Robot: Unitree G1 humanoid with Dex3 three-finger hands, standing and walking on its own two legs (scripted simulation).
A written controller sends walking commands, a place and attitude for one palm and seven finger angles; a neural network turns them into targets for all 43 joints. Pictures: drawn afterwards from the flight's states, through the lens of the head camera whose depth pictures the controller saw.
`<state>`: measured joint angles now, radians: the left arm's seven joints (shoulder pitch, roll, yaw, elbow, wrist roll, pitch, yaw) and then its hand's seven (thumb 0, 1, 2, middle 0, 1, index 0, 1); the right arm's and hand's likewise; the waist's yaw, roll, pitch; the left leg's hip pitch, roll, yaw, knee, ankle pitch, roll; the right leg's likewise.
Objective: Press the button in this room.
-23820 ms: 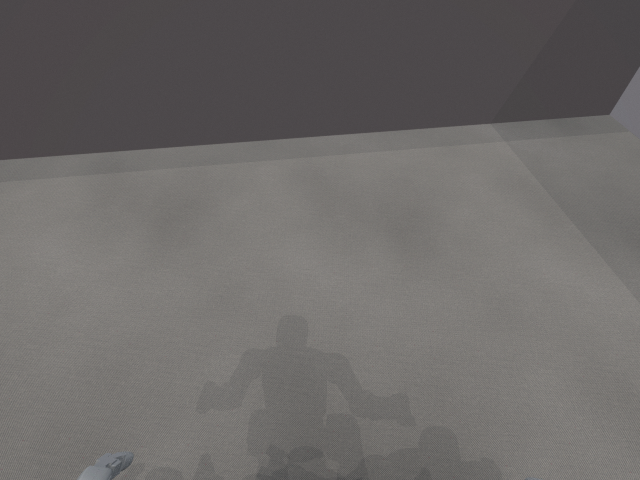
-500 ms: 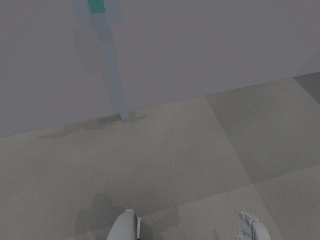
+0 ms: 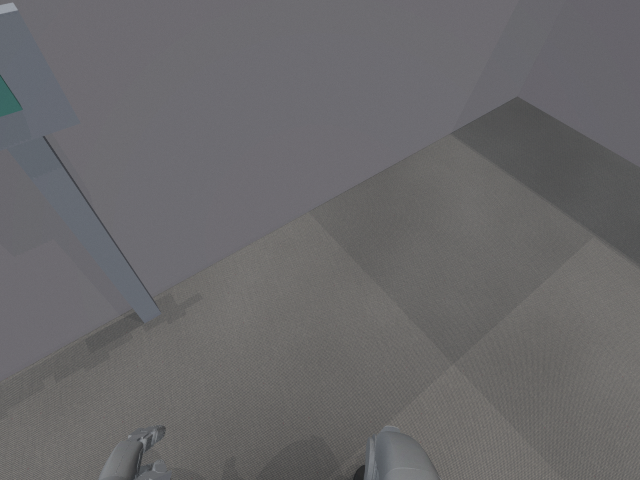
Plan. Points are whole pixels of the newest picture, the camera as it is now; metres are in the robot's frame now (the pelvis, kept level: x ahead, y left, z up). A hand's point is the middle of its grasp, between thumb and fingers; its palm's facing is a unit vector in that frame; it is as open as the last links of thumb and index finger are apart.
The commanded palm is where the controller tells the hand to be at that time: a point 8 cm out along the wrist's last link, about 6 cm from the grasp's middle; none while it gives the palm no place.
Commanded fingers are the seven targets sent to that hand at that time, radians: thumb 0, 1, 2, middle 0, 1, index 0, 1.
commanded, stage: walk to a spot facing it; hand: left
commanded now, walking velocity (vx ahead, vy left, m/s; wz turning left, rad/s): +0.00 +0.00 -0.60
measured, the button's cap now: out of the picture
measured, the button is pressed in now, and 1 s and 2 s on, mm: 0 0 0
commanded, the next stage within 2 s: turn to face it in 0.18 s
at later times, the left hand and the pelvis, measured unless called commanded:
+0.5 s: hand (221, 438) +0.19 +0.15 -0.17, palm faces -0.14 -0.97 -0.19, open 7.3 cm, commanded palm none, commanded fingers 0.00 0.90 0.90 -0.20 -0.30 -0.20 -0.30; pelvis +0.08 -0.02 -0.01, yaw -9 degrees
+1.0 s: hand (176, 467) +0.15 +0.20 -0.16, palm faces +0.11 -0.96 -0.27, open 7.3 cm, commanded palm none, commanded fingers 0.00 0.90 0.90 -0.20 -0.30 -0.20 -0.30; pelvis +0.05 -0.02 +0.00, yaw +6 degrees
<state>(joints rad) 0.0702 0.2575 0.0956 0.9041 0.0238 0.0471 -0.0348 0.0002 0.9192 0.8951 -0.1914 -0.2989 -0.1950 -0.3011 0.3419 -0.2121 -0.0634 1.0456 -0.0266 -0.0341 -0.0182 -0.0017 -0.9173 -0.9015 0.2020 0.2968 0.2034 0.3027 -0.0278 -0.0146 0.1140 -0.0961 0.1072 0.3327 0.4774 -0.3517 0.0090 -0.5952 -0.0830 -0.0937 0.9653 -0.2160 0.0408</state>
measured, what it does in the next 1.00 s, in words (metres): steps on the spot: right foot, then left foot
